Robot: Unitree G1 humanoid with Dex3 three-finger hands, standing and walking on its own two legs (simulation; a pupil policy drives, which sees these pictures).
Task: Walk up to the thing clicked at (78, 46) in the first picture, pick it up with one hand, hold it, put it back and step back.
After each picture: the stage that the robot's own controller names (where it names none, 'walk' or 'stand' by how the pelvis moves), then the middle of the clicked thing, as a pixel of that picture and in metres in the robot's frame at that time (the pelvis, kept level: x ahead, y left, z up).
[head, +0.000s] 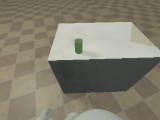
stand; (78, 46) +0.57 +0.15 +0.07
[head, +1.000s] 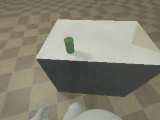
rise first; (69, 45) +0.52 +0.23 +0.10
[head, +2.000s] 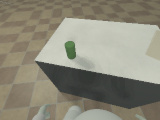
stand; (70, 50) +0.45 +0.18 +0.10
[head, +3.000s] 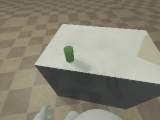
stand; (69, 54) +0.46 +0.20 +0.07
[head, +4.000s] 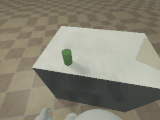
stand; (67, 57) +0.43 +0.21 +0.07
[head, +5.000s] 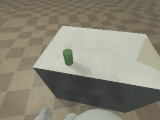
stand; (68, 57) +0.43 +0.20 +0.07
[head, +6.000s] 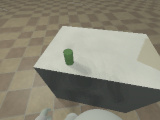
stand; (68, 57) +0.43 +0.20 +0.07
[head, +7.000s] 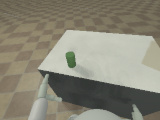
rise first; (71, 60) +0.42 +0.20 +0.07
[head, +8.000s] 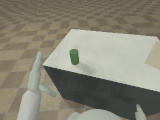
go down; (74, 57) +0.45 +0.19 +0.08
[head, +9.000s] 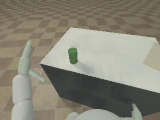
go down; (73, 56) +0.45 +0.19 +0.08
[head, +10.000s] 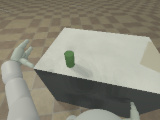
go down; (69, 59) +0.42 +0.18 +0.08
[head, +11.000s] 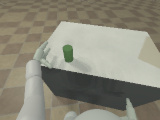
close in; (68, 54) +0.45 +0.19 +0.09
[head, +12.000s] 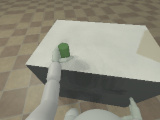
close; (64, 52) +0.44 +0.20 +0.11
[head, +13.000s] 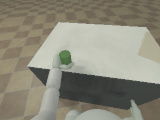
lift; (66, 60) +0.38 +0.18 +0.11
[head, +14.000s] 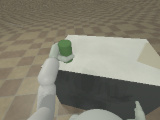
lift; (66, 51) +0.32 +0.17 +0.27
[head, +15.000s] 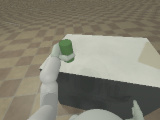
hold; (67, 51) +0.34 +0.17 +0.26
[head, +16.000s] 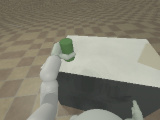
hold; (67, 50) +0.34 +0.16 +0.27
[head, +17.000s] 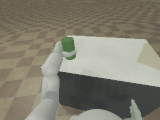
crouch; (69, 48) +0.36 +0.16 +0.27
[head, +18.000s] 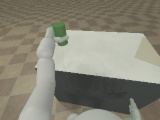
lower; (60, 34) +0.44 +0.20 +0.29
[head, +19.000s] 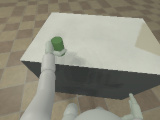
lower; (58, 47) +0.46 +0.22 +0.13
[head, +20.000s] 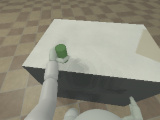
lower; (62, 54) +0.42 +0.20 +0.12
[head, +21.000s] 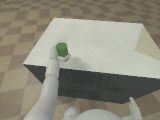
lower; (63, 52) +0.44 +0.20 +0.12
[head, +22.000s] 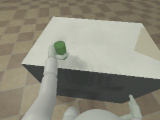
lower; (61, 51) +0.45 +0.21 +0.12
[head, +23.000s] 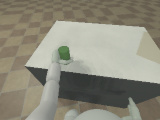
open; (64, 55) +0.42 +0.19 +0.11
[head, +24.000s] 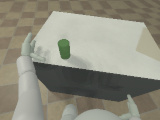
rise; (64, 49) +0.44 +0.18 +0.12
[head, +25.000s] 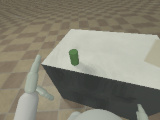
sink last; (74, 57) +0.44 +0.19 +0.09
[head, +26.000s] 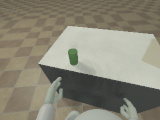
stand; (73, 57) +0.43 +0.18 +0.08
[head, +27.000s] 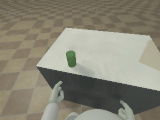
stand; (71, 59) +0.42 +0.19 +0.08
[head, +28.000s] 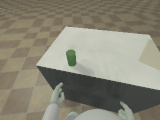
stand; (71, 58) +0.43 +0.19 +0.08
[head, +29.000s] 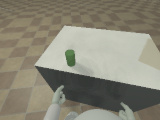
stand; (70, 58) +0.42 +0.19 +0.08
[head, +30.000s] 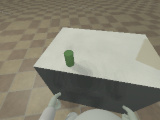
stand; (69, 58) +0.43 +0.19 +0.08
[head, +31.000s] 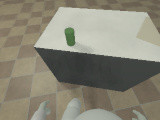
walk; (70, 37) +0.55 +0.20 +0.11
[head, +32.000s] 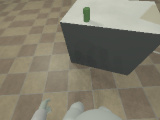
walk; (86, 14) +0.92 +0.14 +0.10
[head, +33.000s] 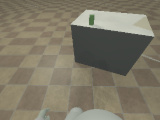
stand; (91, 20) +1.14 +0.12 +0.09
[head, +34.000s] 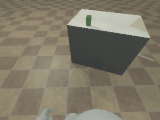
stand; (88, 20) +1.10 +0.11 +0.07
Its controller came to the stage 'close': yes
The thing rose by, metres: 0.21
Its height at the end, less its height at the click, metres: +0.00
